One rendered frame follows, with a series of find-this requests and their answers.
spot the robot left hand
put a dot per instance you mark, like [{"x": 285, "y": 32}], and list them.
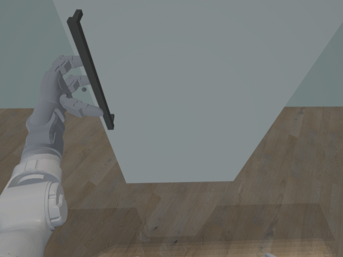
[{"x": 53, "y": 87}]

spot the fridge door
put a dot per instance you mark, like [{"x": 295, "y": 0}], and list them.
[{"x": 194, "y": 85}]

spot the robot left forearm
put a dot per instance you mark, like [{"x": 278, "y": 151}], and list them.
[{"x": 43, "y": 150}]

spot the left robot upper arm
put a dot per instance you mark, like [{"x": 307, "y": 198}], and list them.
[{"x": 28, "y": 216}]

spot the handle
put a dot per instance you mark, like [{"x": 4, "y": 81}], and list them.
[{"x": 86, "y": 58}]

